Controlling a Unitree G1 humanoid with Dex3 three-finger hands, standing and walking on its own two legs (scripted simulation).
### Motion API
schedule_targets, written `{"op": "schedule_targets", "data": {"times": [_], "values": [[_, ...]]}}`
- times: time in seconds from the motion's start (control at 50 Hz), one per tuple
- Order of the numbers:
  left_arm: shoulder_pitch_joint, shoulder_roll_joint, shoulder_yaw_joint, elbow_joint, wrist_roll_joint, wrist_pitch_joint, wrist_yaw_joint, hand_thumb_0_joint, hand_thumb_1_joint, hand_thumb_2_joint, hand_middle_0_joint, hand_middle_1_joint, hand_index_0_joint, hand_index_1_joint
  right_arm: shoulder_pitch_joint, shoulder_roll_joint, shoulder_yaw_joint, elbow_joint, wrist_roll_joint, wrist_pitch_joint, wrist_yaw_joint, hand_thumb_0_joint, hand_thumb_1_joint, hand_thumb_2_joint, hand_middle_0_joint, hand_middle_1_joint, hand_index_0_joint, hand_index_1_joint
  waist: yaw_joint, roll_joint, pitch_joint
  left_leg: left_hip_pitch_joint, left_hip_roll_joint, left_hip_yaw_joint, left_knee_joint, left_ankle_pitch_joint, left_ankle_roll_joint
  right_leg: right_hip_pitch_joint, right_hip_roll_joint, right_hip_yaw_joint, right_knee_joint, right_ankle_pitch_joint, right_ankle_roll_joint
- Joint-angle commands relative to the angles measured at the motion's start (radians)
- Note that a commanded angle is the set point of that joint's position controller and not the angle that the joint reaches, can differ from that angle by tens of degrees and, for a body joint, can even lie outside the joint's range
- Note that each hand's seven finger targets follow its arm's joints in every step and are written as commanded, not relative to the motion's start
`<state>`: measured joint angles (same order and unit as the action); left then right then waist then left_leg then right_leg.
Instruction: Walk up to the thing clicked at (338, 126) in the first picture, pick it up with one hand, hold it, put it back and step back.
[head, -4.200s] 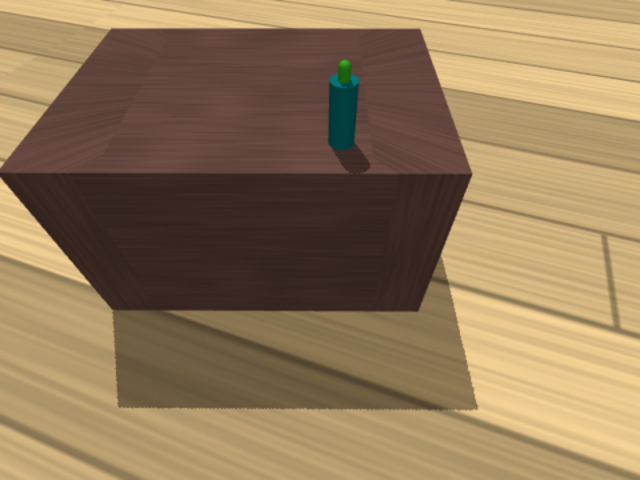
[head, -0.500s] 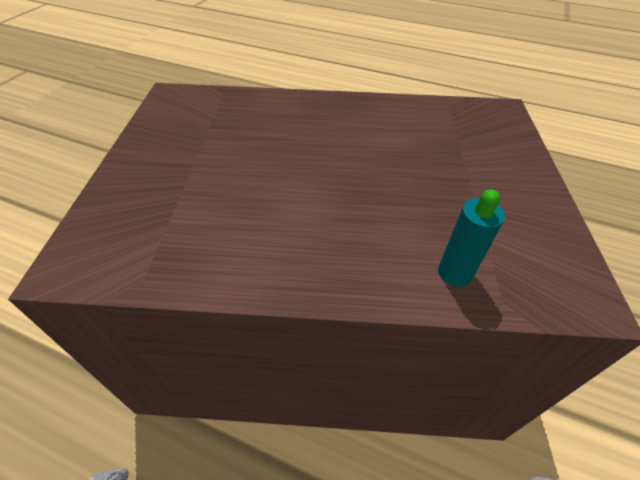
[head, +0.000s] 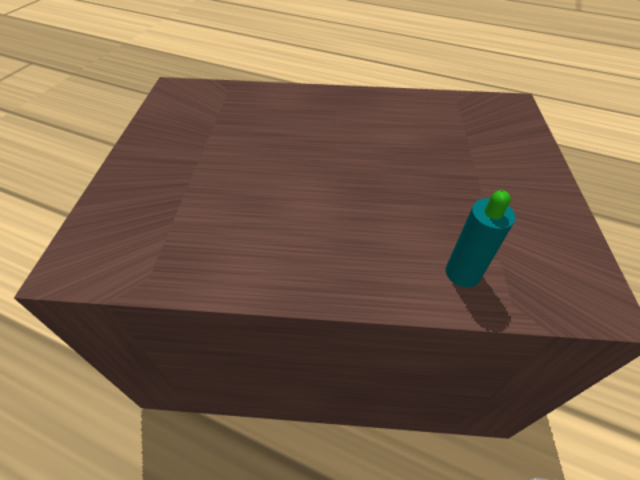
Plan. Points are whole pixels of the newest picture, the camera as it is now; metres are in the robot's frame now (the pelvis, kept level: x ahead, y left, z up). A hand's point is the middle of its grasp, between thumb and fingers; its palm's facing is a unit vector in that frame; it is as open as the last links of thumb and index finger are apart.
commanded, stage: stand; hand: right
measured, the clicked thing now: (481, 237) +0.47 -0.25 -0.03
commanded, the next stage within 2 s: none
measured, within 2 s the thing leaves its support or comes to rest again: neither
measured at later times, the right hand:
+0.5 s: hand out of the picture +0.07 -0.26 -0.16, palm faces -0.03 +0.94 -0.34, open 7.3 cm
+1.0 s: hand out of the picture +0.06 -0.26 -0.16, palm faces -0.04 +0.94 -0.34, open 7.3 cm
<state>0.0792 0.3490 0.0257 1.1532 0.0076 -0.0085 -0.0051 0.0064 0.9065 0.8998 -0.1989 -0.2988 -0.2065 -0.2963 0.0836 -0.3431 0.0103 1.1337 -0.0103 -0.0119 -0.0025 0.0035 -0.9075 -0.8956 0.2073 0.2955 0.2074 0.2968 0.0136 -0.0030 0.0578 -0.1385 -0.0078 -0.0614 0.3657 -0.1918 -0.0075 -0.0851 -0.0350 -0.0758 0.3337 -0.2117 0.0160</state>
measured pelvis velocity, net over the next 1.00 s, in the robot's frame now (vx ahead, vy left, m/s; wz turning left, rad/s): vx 0.00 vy -0.01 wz -0.01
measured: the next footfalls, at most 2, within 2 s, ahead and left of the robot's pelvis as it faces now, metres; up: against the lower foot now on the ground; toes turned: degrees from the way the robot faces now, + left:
none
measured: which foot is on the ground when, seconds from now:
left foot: down 0.00-1.00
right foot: down 0.00-1.00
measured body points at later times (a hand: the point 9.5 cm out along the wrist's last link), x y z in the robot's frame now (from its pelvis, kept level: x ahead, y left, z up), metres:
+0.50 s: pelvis -0.01 +0.00 +0.00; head +0.00 +0.00 +0.45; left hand +0.07 +0.30 -0.13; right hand +0.07 -0.30 -0.13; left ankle +0.01 +0.12 -0.75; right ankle -0.02 -0.13 -0.75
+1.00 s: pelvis +0.00 -0.01 +0.00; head +0.00 -0.01 +0.45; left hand +0.07 +0.29 -0.13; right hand +0.07 -0.31 -0.13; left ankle +0.01 +0.12 -0.75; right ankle -0.02 -0.13 -0.75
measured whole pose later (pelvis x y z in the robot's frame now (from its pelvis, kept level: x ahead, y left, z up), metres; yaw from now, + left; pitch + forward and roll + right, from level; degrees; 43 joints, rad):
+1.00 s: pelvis +0.00 -0.01 +0.00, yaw -1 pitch -2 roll +0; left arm 0.10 0.35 0.01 1.15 0.01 -0.01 0.00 0.01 0.91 0.90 -0.20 -0.30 -0.21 -0.30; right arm 0.11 -0.35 0.02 1.14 -0.01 -0.01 0.00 0.00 -0.91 -0.90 0.21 0.30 0.21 0.30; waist 0.00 0.01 0.05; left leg -0.12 0.01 -0.05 0.33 -0.17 -0.02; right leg -0.08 -0.02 -0.07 0.32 -0.20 0.00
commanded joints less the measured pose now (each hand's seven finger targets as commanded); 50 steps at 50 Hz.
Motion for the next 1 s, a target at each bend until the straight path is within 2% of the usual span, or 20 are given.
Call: {"op": "schedule_targets", "data": {"times": [0.0,0.02,0.1,0.22,0.4,0.5,0.64,0.74,0.86,0.98], "values": [[-0.036,0.208,0.028,-0.06,-0.001,-0.024,0.012,0.0,0.9,0.9,-0.2,-0.3,-0.2,-0.3,-0.048,-0.222,-0.043,-0.065,0.006,-0.023,-0.01,0.0,-0.9,-0.9,0.2,0.3,0.2,0.3,-0.004,0.01,-0.123,0.014,0.129,-0.081,-0.041,0.312,0.031,0.064,-0.116,0.094,-0.048,0.211,-0.027],[-0.036,0.208,0.029,-0.06,-0.002,-0.023,0.013,0.0,0.9,0.9,-0.2,-0.3,-0.2,-0.3,-0.045,-0.224,-0.043,-0.065,0.005,-0.023,-0.011,0.0,-0.9,-0.9,0.2,0.3,0.2,0.3,-0.007,0.01,-0.132,0.018,0.129,-0.075,-0.04,0.314,0.032,0.075,-0.119,0.097,-0.049,0.229,-0.028],[-0.042,0.203,0.024,-0.056,-0.002,-0.021,0.012,0.0,0.9,0.9,-0.2,-0.3,-0.2,-0.3,-0.06,-0.223,-0.038,-0.065,0.006,-0.02,-0.009,0.0,-0.9,-0.9,0.2,0.3,0.2,0.3,-0.006,0.015,-0.101,0.01,0.126,-0.076,-0.061,0.247,0.028,0.047,-0.113,0.097,-0.062,0.158,-0.026],[-0.042,0.21,0.023,-0.053,-0.001,-0.022,0.012,0.0,0.9,0.9,-0.2,-0.3,-0.2,-0.3,-0.048,-0.221,-0.035,-0.06,0.005,-0.019,-0.008,0.0,-0.9,-0.9,0.2,0.3,0.2,0.3,-0.011,0.002,-0.098,0.008,0.127,-0.074,-0.071,0.242,0.028,0.048,-0.117,0.102,-0.065,0.164,-0.028],[-0.032,0.218,0.022,-0.052,0.002,-0.021,0.01,0.0,0.9,0.9,-0.2,-0.3,-0.2,-0.3,-0.044,-0.221,-0.033,-0.054,0.003,-0.018,-0.004,0.0,-0.9,-0.9,0.2,0.3,0.2,0.3,-0.009,0.002,-0.067,-0.011,0.123,-0.081,-0.097,0.131,0.024,0.014,-0.109,0.103,-0.079,0.055,-0.026],[-0.03,0.22,0.022,-0.055,0.002,-0.022,0.009,0.0,0.9,0.9,-0.2,-0.3,-0.2,-0.3,-0.031,-0.22,-0.033,-0.052,0.001,-0.017,-0.003,0.0,-0.9,-0.9,0.2,0.3,0.2,0.3,-0.014,0.009,-0.068,-0.026,0.115,-0.074,-0.091,0.108,0.022,0.016,-0.114,0.112,-0.089,0.054,-0.026],[-0.023,0.214,0.02,-0.061,-0.001,-0.021,0.009,0.0,0.9,0.9,-0.2,-0.3,-0.2,-0.3,-0.014,-0.227,-0.032,-0.047,0.002,-0.021,-0.007,0.0,-0.9,-0.9,0.2,0.3,0.2,0.3,-0.009,0.018,-0.101,-0.008,0.129,-0.075,-0.079,0.217,0.025,0.053,-0.117,0.107,-0.064,0.146,-0.03],[-0.017,0.216,0.018,-0.055,0.001,-0.019,0.01,0.0,0.9,0.9,-0.2,-0.3,-0.2,-0.3,-0.021,-0.224,-0.03,-0.048,0.004,-0.016,-0.007,0.0,-0.9,-0.9,0.2,0.3,0.2,0.3,-0.011,0.01,-0.072,-0.007,0.124,-0.076,-0.085,0.152,0.022,0.014,-0.11,0.107,-0.077,0.079,-0.029],[-0.008,0.218,0.019,-0.06,-0.001,-0.022,0.01,0.0,0.9,0.9,-0.2,-0.3,-0.2,-0.3,-0.012,-0.223,-0.029,-0.051,0.003,-0.019,-0.007,0.0,-0.9,-0.9,0.2,0.3,0.2,0.3,-0.008,0.007,-0.096,0.004,0.128,-0.072,-0.076,0.219,0.023,0.038,-0.115,0.107,-0.066,0.149,-0.03],[-0.005,0.211,0.016,-0.06,0.0,-0.019,0.009,0.0,0.9,0.9,-0.2,-0.3,-0.2,-0.301,-0.015,-0.224,-0.028,-0.052,0.003,-0.018,-0.008,0.0,-0.9,-0.9,0.2,0.3,0.2,0.3,-0.009,0.017,-0.073,0.002,0.126,-0.069,-0.084,0.181,0.02,0.012,-0.11,0.108,-0.077,0.111,-0.028]]}}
